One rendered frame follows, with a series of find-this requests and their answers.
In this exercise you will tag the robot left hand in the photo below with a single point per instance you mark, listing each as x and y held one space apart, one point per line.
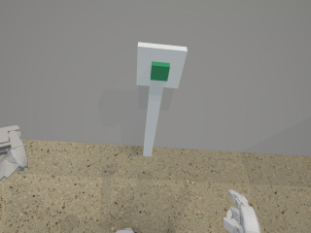
11 144

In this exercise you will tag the robot right hand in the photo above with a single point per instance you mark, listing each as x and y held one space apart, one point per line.
245 219

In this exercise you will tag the panel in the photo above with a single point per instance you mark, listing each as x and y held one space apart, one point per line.
146 54

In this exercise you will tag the button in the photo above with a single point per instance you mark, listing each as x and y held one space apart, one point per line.
160 71

